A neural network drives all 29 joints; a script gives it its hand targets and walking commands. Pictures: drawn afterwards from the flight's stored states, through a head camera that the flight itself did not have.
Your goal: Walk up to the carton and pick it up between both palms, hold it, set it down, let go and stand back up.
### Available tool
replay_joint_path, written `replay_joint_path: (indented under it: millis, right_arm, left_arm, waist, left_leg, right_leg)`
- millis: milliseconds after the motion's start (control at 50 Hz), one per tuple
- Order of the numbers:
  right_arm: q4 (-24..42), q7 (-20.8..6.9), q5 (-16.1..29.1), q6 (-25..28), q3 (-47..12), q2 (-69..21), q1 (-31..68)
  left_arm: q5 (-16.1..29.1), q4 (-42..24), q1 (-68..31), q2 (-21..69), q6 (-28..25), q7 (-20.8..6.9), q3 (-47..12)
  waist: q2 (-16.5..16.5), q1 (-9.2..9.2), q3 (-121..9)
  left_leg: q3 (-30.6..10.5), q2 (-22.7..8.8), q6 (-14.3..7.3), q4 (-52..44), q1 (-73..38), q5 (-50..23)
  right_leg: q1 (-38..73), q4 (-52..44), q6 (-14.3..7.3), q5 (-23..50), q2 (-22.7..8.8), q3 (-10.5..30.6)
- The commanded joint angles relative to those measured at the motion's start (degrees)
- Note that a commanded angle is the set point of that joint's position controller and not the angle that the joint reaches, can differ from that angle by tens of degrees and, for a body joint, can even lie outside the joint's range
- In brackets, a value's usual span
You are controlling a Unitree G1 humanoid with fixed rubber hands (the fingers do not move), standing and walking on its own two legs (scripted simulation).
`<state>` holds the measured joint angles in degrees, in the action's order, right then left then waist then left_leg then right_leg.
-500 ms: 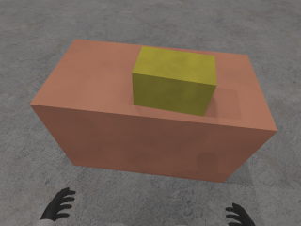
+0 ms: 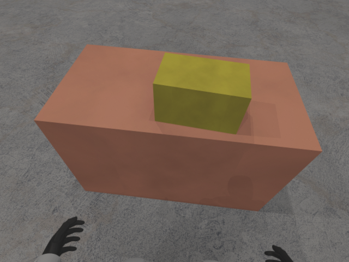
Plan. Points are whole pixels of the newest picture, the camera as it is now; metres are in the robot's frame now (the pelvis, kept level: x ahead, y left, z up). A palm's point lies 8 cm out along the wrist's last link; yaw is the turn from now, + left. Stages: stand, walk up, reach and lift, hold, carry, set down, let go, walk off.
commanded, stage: stand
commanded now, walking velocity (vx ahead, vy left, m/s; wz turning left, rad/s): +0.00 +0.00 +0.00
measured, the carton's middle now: (200, 93) +0.64 -0.08 -0.03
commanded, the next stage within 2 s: walk up in 1.00 s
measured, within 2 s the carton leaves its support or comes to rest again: neither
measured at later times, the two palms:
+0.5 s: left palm (52, 257) +0.14 +0.27 -0.08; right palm out of the picture +0.09 -0.27 -0.11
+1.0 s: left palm out of the picture +0.12 +0.28 -0.09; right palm out of the picture +0.07 -0.28 -0.11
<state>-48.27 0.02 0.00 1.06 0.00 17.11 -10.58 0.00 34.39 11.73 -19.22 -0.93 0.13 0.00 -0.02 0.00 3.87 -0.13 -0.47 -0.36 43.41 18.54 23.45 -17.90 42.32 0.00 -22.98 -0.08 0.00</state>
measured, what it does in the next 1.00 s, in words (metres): stands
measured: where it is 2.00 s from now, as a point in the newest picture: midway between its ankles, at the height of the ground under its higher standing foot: outside the picture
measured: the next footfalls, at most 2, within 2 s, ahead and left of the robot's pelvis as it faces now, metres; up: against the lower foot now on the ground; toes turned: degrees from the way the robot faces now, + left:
none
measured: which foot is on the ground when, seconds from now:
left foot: down 0.00-1.00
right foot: down 0.00-1.00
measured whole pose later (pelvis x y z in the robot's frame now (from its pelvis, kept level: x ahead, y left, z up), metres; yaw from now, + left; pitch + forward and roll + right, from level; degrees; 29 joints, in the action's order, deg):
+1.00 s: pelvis -0.01 +0.00 +0.00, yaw +0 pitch -2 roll +0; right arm -53.3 0.0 0.0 1.4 0.0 17.5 -10.5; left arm 0.0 38.8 11.7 -19.4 -0.7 0.1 0.0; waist 0.0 0.0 3.9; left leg -0.1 -0.5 -0.4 43.3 18.5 22.6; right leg -17.9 42.3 0.0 -22.2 -0.1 0.0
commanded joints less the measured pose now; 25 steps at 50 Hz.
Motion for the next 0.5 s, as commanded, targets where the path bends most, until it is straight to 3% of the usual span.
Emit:
replay_joint_path:
  millis: [0, 20, 40, 60, 80, 120, 140, 160, 180, 200, 240, 260, 280, 300, 320, 340, 420, 440, 460, 480]
  right_arm:
    - [5.36, 0.07, -1.28, 1.97, 5.22, 14.87, 4.73]
    - [5.58, -0.18, -1.11, 1.82, 5.06, 13.52, 4.8]
    - [5.22, -0.16, -1.38, 1.94, 4.98, 13.78, 3.7]
    - [4.87, 0.0, -0.96, 1.94, 4.87, 13.04, 4.0]
    - [4.84, -0.17, -0.83, 1.68, 4.75, 13.56, 4.64]
    - [4.21, 0.23, -1.38, 1.81, 5.33, 15.16, 3.53]
    - [4.23, 0.31, -1.9, 1.62, 4.82, 14.53, 4.01]
    - [4.4, 0.21, -1.23, 2.02, 4.92, 14.81, 3.88]
    - [3.6, 0.31, -1.72, 1.69, 5.41, 15.27, 4.66]
    - [3.53, 0.3, -1.66, 1.82, 5.46, 15.56, 5.21]
    - [3.37, 0.14, -1.11, 2.26, 4.83, 14.46, 4.36]
    - [3.92, 0.01, -0.92, 2.26, 5.11, 14.65, 4.88]
    - [3.35, -0.1, -1.2, 2.42, 5.32, 15.13, 4.5]
    - [3.75, -0.19, -1.37, 2.07, 5.13, 14.41, 5.02]
    - [3.0, -0.22, -0.99, 1.92, 4.58, 14.22, 3.39]
    - [2.14, -0.05, -1.24, 2.31, 5.02, 14.97, 3.19]
    - [2.56, 0.22, -0.95, 1.85, 4.45, 14.39, 3.78]
    - [2.94, -0.02, -0.97, 2.2, 4.55, 13.15, 6.3]
    - [2.24, 0.38, -0.92, 2.1, 4.77, 13.77, 4.59]
    - [1.87, 0.09, -0.86, 2.14, 4.39, 13.51, 2.69]
  left_arm:
    - [-0.91, 0.79, -1.8, -12.31, -2.15, 1.06, 4.96]
    - [-1.12, 1.18, -1.96, -12.11, -2.29, 1.18, 4.86]
    - [-0.86, 1.18, -1.6, -11.69, -2.15, 1.39, 4.77]
    - [-1.19, 0.9, -2.36, -12.39, -2.33, 1.32, 4.64]
    - [-0.82, 1.02, -3.28, -11.45, -2.37, 1.54, 4.71]
    - [-0.86, 1.21, -3.34, -11.37, -2.22, 1.35, 4.58]
    - [-0.45, 1.2, -2.98, -10.8, -2.15, 1.14, 4.34]
    - [-1.09, 1.38, -3.26, -12.38, -2.18, 1.19, 4.97]
    - [-0.69, 1.87, -2.43, -11.22, -2.0, 0.97, 4.5]
    - [-1.19, 2.24, -1.36, -11.44, -2.0, 1.12, 4.63]
    - [-1.07, 2.12, -2.16, -12.15, -2.41, 1.38, 4.77]
    - [-0.66, 0.7, -3.52, -11.88, -2.53, 1.4, 4.61]
    - [-0.38, 2.31, -1.68, -11.68, -2.46, 1.27, 4.71]
    - [-0.9, 2.09, -3.23, -12.4, -2.51, 1.38, 4.49]
    - [-1.1, 2.71, -2.29, -12.2, -2.39, 1.51, 4.72]
    - [-0.68, 2.78, -2.24, -12.31, -2.36, 1.47, 4.59]
    - [-0.31, 3.2, -2.9, -11.49, -2.34, 1.3, 4.09]
    - [-1.18, 3.75, -2.48, -11.35, -2.18, 1.67, 4.21]
    - [-1.06, 3.2, -3.55, -11.82, -2.17, 1.52, 4.31]
    - [-0.65, 3.44, -2.39, -12.27, -2.18, 1.46, 4.43]
  waist:
    - [-0.13, -0.21, -9.31]
    - [0.82, 0.13, -7.51]
    - [-1.65, 0.09, -6.05]
    - [-1.76, 0.85, -7.19]
    - [-0.78, -0.15, -6.18]
    - [0.19, 1.05, -6.25]
    - [1.29, 0.15, -5.95]
    - [-0.03, 0.49, -6.85]
    - [0.99, -0.35, -4.43]
    - [0.72, -0.6, -4.87]
    - [-1.45, 0.22, -7.15]
    - [-1.23, 0.26, -7.92]
    - [-0.24, -0.18, -10.25]
    - [-1.32, 0.67, -7.5]
    - [-0.08, 0.4, -6.79]
    - [-1.63, 0.74, -5.62]
    - [-0.92, 0.25, -7.68]
    - [0.12, -0.11, -7.49]
    - [-2.02, 0.75, -5.99]
    - [0.18, 0.9, -7.32]
  left_leg:
    - [-6.44, -4.77, -4.38, -8.38, -2.0, -16.6]
    - [-6.41, -3.97, -4.34, -7.78, 0.42, -18.04]
    - [-5.76, -3.78, -4.36, -6.82, -0.3, -18.75]
    - [-6.28, -4.17, -4.31, -7.86, -1.32, -18.44]
    - [-5.57, -3.74, -3.94, -7.33, -1.1, -18.61]
    - [-6.18, -4.34, -4.07, -7.75, -2.55, -18.4]
    - [-7.47, -5.23, -5.0, -9.05, -1.41, -17.68]
    - [-8.5, -5.53, -5.05, -10.05, -0.75, -15.2]
    - [-8.09, -4.92, -4.47, -11.17, -0.44, -15.18]
    - [-7.95, -5.42, -4.74, -9.51, -0.21, -15.73]
    - [-6.76, -5.08, -4.46, -8.77, -1.03, -17.68]
    - [-7.37, -5.02, -4.63, -8.97, -1.26, -19.08]
    - [-5.4, -4.22, -4.03, -7.66, -3.35, -20.88]
    - [-5.71, -4.1, -4.23, -7.82, -1.72, -20.92]
    - [-6.18, -4.17, -4.08, -7.81, -1.45, -20.26]
    - [-6.3, -4.79, -4.7, -8.54, -1.21, -19.77]
    - [-7.44, -5.15, -4.97, -9.08, -1.8, -21.35]
    - [-5.79, -4.61, -4.23, -7.82, -2.28, -20.14]
    - [-5.68, -4.4, -4.01, -7.72, -1.93, -20.97]
    - [-6.54, -4.34, -4.11, -8.28, -2.9, -20.56]
  right_leg:
    - [3.77, -7.0, -4.35, 16.96, -4.9, 4.03]
    - [4.5, -6.05, -5.14, 16.46, -5.55, 4.55]
    - [2.25, -6.65, -5.33, 16.97, -5.59, 4.82]
    - [2.02, -6.75, -5.35, 16.09, -6.25, 4.58]
    - [1.53, -7.37, -4.98, 15.72, -6.1, 5.29]
    - [0.24, -6.75, -4.73, 16.8, -5.1, 4.44]
    - [0.74, -5.32, -4.47, 15.6, -4.36, 3.47]
    - [2.9, -6.6, -4.38, 15.76, -4.2, 3.83]
    - [1.56, -6.29, -4.26, 13.14, -4.21, 3.04]
    - [2.84, -7.32, -4.24, 15.11, -4.41, 4.0]
    - [4.34, -7.66, -4.69, 16.73, -5.23, 4.05]
    - [4.54, -6.64, -4.53, 18.99, -5.09, 4.25]
    - [5.04, -6.41, -4.63, 19.66, -5.43, 4.04]
    - [3.31, -6.52, -4.55, 20.6, -5.37, 4.3]
    - [3.78, -7.24, -5.04, 19.48, -6.11, 5.25]
    - [3.48, -7.35, -4.46, 20.69, -5.48, 3.98]
    - [4.49, -6.29, -5.07, 20.33, -5.59, 4.39]
    - [3.17, -6.82, -5.37, 18.67, -5.72, 4.85]
    - [2.32, -8.24, -5.37, 17.86, -6.44, 5.33]
    - [3.2, -7.62, -5.01, 17.9, -6.12, 5.07]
